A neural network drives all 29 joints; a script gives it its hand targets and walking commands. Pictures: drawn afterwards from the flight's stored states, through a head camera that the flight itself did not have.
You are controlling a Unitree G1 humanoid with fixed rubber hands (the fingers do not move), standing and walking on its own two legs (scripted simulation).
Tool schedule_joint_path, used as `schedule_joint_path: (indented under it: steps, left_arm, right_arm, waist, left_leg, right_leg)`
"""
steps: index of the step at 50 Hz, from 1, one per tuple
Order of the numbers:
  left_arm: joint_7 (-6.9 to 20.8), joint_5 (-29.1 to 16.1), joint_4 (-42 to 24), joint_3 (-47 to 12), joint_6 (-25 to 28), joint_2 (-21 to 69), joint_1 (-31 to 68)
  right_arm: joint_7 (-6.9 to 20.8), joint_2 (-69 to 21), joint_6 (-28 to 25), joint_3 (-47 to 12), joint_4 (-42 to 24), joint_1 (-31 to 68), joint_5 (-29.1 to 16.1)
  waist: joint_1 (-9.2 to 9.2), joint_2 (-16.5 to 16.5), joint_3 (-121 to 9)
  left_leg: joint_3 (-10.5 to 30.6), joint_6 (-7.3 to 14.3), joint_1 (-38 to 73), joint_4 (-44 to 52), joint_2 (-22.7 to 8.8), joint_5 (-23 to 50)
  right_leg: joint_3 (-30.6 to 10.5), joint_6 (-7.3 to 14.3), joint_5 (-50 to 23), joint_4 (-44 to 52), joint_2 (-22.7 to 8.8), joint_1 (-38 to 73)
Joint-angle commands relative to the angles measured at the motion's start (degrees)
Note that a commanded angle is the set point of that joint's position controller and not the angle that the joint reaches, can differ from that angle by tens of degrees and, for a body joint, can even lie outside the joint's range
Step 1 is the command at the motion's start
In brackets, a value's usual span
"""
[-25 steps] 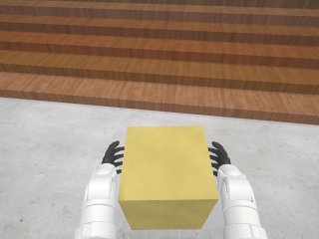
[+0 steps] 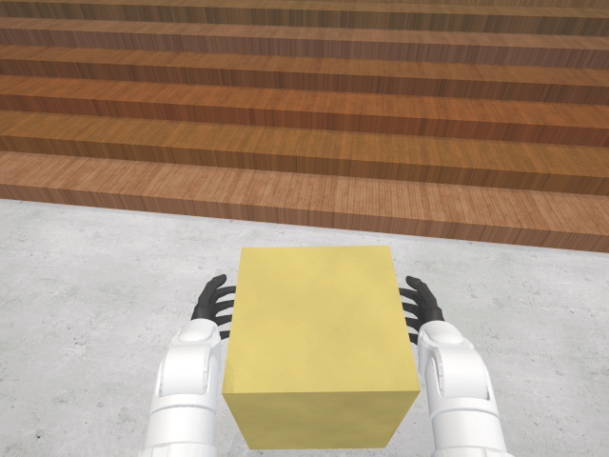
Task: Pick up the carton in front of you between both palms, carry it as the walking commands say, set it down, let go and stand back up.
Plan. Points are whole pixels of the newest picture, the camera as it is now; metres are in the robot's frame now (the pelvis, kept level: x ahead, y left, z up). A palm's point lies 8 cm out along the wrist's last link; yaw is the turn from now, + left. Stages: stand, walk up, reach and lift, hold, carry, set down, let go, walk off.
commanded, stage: hold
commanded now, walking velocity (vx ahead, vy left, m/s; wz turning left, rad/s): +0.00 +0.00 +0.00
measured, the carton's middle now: (316, 352) +0.29 +0.00 -0.03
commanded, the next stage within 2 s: carry in 1.38 s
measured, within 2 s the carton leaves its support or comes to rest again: neither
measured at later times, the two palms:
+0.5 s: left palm (203, 332) +0.28 +0.15 +0.05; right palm (431, 333) +0.28 -0.15 +0.05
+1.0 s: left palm (204, 331) +0.28 +0.15 +0.05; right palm (430, 333) +0.28 -0.15 +0.05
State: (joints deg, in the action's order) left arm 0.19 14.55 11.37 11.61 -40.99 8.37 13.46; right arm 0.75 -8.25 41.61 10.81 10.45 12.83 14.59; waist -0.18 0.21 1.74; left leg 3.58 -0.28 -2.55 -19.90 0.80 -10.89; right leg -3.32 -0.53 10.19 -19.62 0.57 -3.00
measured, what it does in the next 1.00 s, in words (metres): stands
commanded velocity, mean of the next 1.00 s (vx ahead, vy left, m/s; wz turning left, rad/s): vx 0.00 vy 0.00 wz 0.00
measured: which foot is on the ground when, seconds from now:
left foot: down 0.00-1.00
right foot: down 0.00-1.00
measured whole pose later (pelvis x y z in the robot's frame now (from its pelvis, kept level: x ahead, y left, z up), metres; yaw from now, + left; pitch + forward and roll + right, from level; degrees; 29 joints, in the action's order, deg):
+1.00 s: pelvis +0.00 +0.00 +0.00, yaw +0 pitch -8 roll +0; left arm 0.8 15.3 10.5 11.8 -43.8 8.5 13.9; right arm 1.1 -8.3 44.3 10.8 9.8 13.3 15.0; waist -0.1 0.1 2.6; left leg 3.6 -0.3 -1.4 -20.0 0.8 -10.9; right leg -3.5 -0.5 10.2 -19.9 0.7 -2.0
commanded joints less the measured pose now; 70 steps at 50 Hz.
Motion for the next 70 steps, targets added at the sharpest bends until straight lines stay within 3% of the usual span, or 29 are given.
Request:
schedule_joint_path:
  steps: [1, 6, 18, 44, 68, 69, 70]
  left_arm:
    - [12.24, -13.51, -3.69, -30.71, -0.32, 50.86, 22.91]
    - [12.5, -12.01, -1.47, -28.2, -1.35, 49.54, 25.15]
    - [13.28, -11.89, 1.22, -27.94, -0.53, 51.19, 31.49]
    - [12.64, -12.97, -3.15, -29.38, -1.14, 50.43, 25.37]
    - [12.79, -12.78, -1.92, -29.05, -0.98, 50.39, 27.32]
    - [12.84, -13.68, -1.68, -30.38, -1.38, 50.92, 29.94]
    - [12.84, -14.19, -2.35, -30.36, -1.57, 50.56, 30.09]
  right_arm:
    - [11.67, -50.61, -0.22, -30.66, -4.3, 23.96, -13.56]
    - [11.88, -49.4, 0.7, -27.98, -2.02, 26.19, -12.25]
    - [12.48, -51.33, 0.04, -27.84, 0.76, 32.39, -12.12]
    - [11.78, -50.54, 0.56, -29.23, -3.47, 26.16, -13.11]
    - [11.86, -50.63, 0.46, -28.98, -2.5, 28.16, -12.83]
    - [11.85, -50.93, 0.82, -30.11, -1.96, 30.37, -13.62]
    - [11.77, -51.16, 0.94, -30.31, -2.53, 30.64, -14.4]
  waist:
    - [0.08, -0.1, -13.7]
    - [-0.08, 0.0, -8.11]
    - [0.08, -0.14, -10.55]
    - [0.1, 0.0, -12.2]
    - [0.14, -0.09, -11.29]
    - [0.27, -0.79, -13.22]
    - [0.46, -0.81, -13.57]
  left_leg:
    - [1.06, -0.09, 2.54, 2.69, 4.48, 13.8]
    - [0.48, 0.25, -0.09, 3.5, 4.23, 4.63]
    - [0.2, 0.47, -1.09, 2.38, 3.94, 0.45]
    - [0.61, -0.02, 1.84, 2.48, 4.36, 10.34]
    - [0.49, 0.14, 0.36, 2.45, 4.28, 5.91]
    - [-0.18, 0.87, -5.91, -1.44, -6.17, -2.82]
    - [1.63, 0.93, -8.37, -0.04, -5.59, -15.2]
  right_leg:
    - [-1.2, 0.09, -13.11, 1.94, 4.75, 5.55]
    - [-0.57, 0.59, -4.31, 2.6, 4.52, 2.77]
    - [-0.38, 0.59, -0.44, 1.54, 4.11, 2.37]
    - [-0.89, 0.28, -9.88, 1.8, 4.61, 4.65]
    - [-0.68, 0.41, -5.63, 1.62, 4.43, 3.45]
    - [-0.45, 1.18, 3.76, -1.65, -5.83, -3.59]
    - [-2.06, 1.54, 16.5, 0.34, -5.54, -5.58]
